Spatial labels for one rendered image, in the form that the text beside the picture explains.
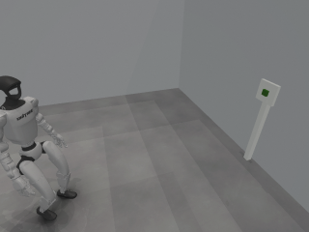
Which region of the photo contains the left robot forearm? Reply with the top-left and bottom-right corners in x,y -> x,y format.
38,117 -> 58,137

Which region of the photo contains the panel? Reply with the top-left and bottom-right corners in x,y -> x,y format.
243,78 -> 281,160

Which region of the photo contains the right robot shin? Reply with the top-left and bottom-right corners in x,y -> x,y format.
39,196 -> 56,213

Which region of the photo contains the right robot forearm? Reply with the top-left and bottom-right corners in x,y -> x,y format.
0,151 -> 21,180

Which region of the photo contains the left robot upper arm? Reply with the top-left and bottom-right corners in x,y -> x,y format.
24,96 -> 43,124

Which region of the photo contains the button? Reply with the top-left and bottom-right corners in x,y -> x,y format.
262,89 -> 269,97

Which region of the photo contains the robot left thigh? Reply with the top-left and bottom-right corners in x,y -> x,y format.
41,140 -> 70,180

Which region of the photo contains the robot right hand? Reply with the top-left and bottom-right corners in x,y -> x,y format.
13,176 -> 36,197

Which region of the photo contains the robot left hand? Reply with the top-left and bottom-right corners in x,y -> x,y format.
52,133 -> 68,149

